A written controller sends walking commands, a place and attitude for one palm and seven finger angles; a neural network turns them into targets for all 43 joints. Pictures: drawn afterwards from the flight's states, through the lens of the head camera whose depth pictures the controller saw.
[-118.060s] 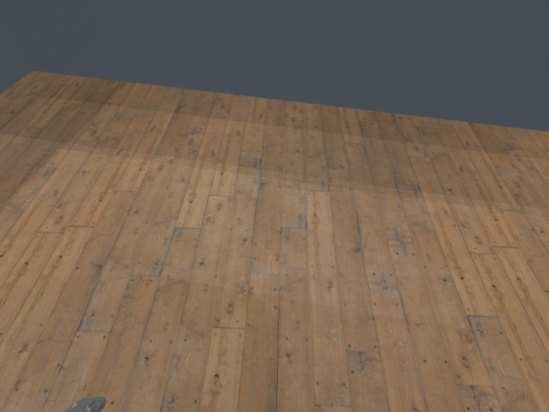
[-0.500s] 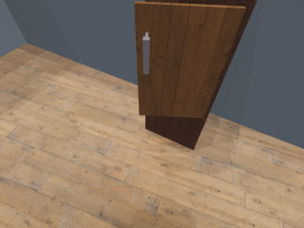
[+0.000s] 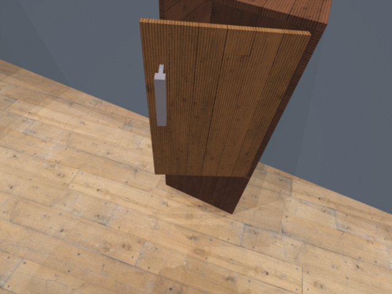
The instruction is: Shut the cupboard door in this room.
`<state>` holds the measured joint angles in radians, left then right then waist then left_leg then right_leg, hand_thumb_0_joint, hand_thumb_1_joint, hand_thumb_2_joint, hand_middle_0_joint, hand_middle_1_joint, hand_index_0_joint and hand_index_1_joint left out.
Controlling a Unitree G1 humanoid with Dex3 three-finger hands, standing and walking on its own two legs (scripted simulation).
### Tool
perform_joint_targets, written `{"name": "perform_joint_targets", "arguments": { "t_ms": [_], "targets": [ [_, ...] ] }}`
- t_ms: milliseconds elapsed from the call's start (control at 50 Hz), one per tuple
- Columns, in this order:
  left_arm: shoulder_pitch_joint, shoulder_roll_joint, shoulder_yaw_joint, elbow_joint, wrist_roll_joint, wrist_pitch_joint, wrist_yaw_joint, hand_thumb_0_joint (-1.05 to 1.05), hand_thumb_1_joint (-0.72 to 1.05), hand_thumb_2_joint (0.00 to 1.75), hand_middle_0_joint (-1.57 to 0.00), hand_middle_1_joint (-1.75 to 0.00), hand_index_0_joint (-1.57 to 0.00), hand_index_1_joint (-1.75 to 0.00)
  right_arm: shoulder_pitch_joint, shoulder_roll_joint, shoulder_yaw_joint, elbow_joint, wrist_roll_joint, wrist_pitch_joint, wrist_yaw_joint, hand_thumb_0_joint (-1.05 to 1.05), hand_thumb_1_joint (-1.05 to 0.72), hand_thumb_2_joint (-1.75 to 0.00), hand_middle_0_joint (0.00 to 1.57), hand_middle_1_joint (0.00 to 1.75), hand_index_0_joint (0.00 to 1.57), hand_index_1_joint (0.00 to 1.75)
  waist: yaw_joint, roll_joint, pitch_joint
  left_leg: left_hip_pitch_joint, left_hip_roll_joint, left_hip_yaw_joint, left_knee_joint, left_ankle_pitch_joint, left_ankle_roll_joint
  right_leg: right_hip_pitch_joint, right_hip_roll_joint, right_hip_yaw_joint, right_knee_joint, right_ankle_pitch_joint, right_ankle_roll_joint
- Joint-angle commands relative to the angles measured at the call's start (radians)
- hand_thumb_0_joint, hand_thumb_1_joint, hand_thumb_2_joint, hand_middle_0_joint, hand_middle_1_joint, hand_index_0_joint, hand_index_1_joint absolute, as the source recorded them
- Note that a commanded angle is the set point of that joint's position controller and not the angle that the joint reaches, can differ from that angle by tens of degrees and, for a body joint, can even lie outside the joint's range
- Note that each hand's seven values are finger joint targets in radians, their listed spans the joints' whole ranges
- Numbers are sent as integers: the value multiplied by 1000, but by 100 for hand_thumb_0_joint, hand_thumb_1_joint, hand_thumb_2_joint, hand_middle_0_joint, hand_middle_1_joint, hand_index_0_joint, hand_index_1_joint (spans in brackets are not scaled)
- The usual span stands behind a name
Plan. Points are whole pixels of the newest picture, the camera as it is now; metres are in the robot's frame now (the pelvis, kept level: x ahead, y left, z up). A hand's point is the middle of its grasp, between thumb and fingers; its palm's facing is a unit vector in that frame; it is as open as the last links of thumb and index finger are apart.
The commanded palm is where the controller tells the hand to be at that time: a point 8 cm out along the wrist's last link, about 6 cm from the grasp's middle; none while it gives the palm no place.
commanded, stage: take the last steps up to it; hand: left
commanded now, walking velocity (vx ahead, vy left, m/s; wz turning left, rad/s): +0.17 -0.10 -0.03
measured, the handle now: (161, 96) +0.55 +0.12 +0.07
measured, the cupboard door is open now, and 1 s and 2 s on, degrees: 25 25 25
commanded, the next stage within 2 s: come to a stop and stand still in 0.04 s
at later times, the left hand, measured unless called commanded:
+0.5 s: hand (143, 272) +0.19 +0.12 -0.16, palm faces +0.05 -0.97 -0.23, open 7.3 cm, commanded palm none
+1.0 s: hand out of the picture +0.06 +0.17 -0.17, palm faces +0.05 -0.97 -0.22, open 7.4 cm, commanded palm none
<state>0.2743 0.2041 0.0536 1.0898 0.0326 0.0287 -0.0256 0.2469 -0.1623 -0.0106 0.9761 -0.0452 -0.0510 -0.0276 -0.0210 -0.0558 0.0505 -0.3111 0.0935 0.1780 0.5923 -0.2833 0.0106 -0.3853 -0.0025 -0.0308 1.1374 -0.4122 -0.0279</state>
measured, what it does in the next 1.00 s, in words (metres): steps on the spot: right foot, then left foot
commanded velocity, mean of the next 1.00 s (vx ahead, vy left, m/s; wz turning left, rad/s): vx -0.08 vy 0.05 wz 0.00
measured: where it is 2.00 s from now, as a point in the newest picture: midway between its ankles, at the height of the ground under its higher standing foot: outside the picture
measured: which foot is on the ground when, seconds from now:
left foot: down 0.00-0.22, up 0.24-0.62, down 0.64-1.00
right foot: up 0.00-0.20, down 0.22-0.64, up 0.66-0.92, down 0.94-1.00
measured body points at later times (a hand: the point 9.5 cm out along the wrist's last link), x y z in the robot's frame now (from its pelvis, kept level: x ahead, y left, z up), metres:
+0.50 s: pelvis +0.10 -0.06 +0.01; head +0.15 -0.07 +0.46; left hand +0.19 +0.17 -0.14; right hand +0.16 -0.31 -0.15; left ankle +0.07 +0.05 -0.66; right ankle +0.14 -0.17 -0.73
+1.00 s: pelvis +0.07 -0.01 +0.01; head +0.09 -0.01 +0.46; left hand +0.06 +0.22 -0.15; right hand +0.13 -0.24 -0.14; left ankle +0.09 +0.07 -0.73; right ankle +0.03 -0.14 -0.73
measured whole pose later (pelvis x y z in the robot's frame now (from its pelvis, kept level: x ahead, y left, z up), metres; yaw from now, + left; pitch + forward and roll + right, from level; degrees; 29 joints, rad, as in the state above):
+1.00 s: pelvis +0.07 -0.01 +0.01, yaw +0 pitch +0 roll +1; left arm 0.28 0.19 0.02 1.10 0.02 0.03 0.03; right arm 0.19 -0.15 -0.01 1.04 0.00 0.01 -0.03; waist 0.02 -0.02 0.04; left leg -0.24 -0.02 0.09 0.45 -0.22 0.05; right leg -0.15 -0.02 0.02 0.46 -0.32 0.01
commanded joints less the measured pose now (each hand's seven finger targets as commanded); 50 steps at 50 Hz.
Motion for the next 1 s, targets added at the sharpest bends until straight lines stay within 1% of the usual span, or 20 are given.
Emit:
{"name": "perform_joint_targets", "arguments": {
  "t_ms": [0,100,160,180,200,220,260,280,340,440,560,580,600,620,640,700,820,880,940,980],
  "targets": [
    [-30,20,17,-102,-7,-21,-11,0,90,90,-20,-30,-20,-30,120,-188,-52,14,6,-9,-13,0,-90,-90,20,30,20,30,-1,202,-22,152,257,-205,-360,232,115,-150,-90,23,-134,83,27],
    [-64,4,9,-110,-6,-29,-8,0,90,90,-20,-30,-20,-30,103,-183,-70,31,10,15,3,0,-90,-90,20,30,20,30,-5,217,0,74,210,-113,-328,130,99,22,-44,-80,-436,181,37],
    [21,37,13,-85,-6,-47,5,0,90,90,-20,-30,-20,-30,75,-149,-61,41,18,27,6,0,-90,-90,20,30,20,30,54,156,-26,40,121,-52,-147,180,32,222,-21,-87,-660,332,37],
    [78,96,21,-63,-7,-61,19,0,90,90,-20,-30,-20,-30,93,-106,-50,44,27,28,10,0,-90,-90,20,30,20,30,77,22,-80,-42,60,-21,-33,80,-19,360,-132,51,-713,537,16],
    [89,175,26,-50,-8,-69,34,0,90,90,-20,-30,-20,-30,128,-45,-35,39,38,36,14,0,-90,-90,20,30,20,30,60,-164,-121,-96,-35,-4,78,-224,-57,405,-326,229,-766,771,-55],
    [73,193,17,-63,-12,-65,39,0,90,90,-20,-30,-20,-30,138,-48,-33,36,45,55,7,0,-90,-90,20,30,20,30,52,-97,-110,-10,-31,-71,173,-354,-49,297,-393,231,-796,906,-111],
    [-1,169,18,-67,-11,-63,59,0,90,90,-20,-30,-20,-30,149,-75,-40,58,50,75,-6,0,-90,-90,20,30,20,30,36,-260,-146,-63,-23,-140,300,-345,-52,349,-375,226,-719,1192,-158],
    [-8,157,19,-72,-10,-55,67,0,90,90,-20,-30,-20,-30,120,-90,-46,60,52,79,-9,0,-90,-90,20,30,20,30,49,-210,-149,-94,-35,-161,359,-332,-52,373,-379,210,-701,1231,-173],
    [-26,167,32,-92,-9,-35,76,0,90,90,-20,-30,-20,-30,43,-87,-49,38,44,95,-1,0,-90,-90,20,30,20,30,62,-58,-140,-147,-69,-177,475,-268,-62,344,-380,172,-715,1148,-180],
    [-90,149,38,-137,-3,-30,79,0,90,90,-20,-30,-20,-30,14,-82,-57,-8,33,113,17,0,-90,-90,20,30,20,30,37,-74,-140,-129,-72,-191,440,-166,-71,241,-354,111,-769,859,-169],
    [-104,172,40,-149,2,-21,65,0,90,90,-20,-30,-20,-30,48,-89,-50,-26,35,91,19,0,-90,-90,20,30,20,30,4,-121,-129,72,-80,-132,7,-22,-55,147,-301,117,-738,529,-120],
    [-108,161,36,-149,-5,-15,63,0,90,90,-20,-30,-20,-30,81,-101,-49,-14,33,82,21,0,-90,-90,20,30,20,30,-12,-86,-131,166,-74,-132,-134,85,-48,91,-268,103,-697,411,-76],
    [-77,115,26,-158,-12,-5,61,0,90,90,-20,-30,-20,-30,73,-161,-55,-22,28,70,21,0,-90,-90,20,30,20,30,1,100,-128,221,41,-260,-226,145,-12,1,-172,50,-602,202,-20],
    [-55,60,12,-169,-15,6,58,0,90,90,-20,-30,-20,-30,32,-231,-64,-52,20,69,18,0,-90,-90,20,30,20,30,14,333,-79,92,215,-432,-317,234,64,6,-63,-37,-491,-43,43],
    [-73,72,12,-175,-16,12,57,0,90,90,-20,-30,-20,-30,-37,-246,-58,-78,10,74,7,0,-90,-90,20,30,20,30,19,272,-26,-41,253,-453,-352,224,145,39,-35,11,-367,-118,44],
    [-51,91,21,-128,-12,27,52,0,90,90,-20,-30,-20,-30,-84,-191,-38,-69,16,60,-17,0,-90,-90,20,30,20,30,45,264,-14,36,161,-336,-314,390,124,-19,-17,99,-168,-44,39],
    [-32,58,-11,-96,-16,5,49,0,90,90,-20,-30,-20,-30,-24,-165,-36,-14,30,49,-16,0,-90,-90,20,30,20,30,22,162,-71,197,152,-315,-288,450,156,70,-27,41,-445,-31,49],
    [47,50,-18,-51,-19,-6,55,0,90,90,-20,-30,-20,-30,-22,-155,-36,16,41,46,-14,0,-90,-90,20,30,20,30,46,137,-92,152,110,-301,-254,341,108,226,-31,46,-702,168,39],
    [42,89,-25,-31,-17,-25,59,0,90,90,-20,-30,-20,-30,-4,-101,-26,33,50,43,-1,0,-90,-90,20,30,20,30,15,80,-26,116,9,-259,-272,124,16,205,-133,148,-811,264,-12],
    [40,65,-31,-10,-18,-38,60,0,90,90,-20,-30,-20,-30,7,-102,-25,59,42,42,-1,0,-90,-90,20,30,20,30,11,-42,-60,197,1,-226,-238,224,12,181,-111,147,-797,341,-7]
  ]
}}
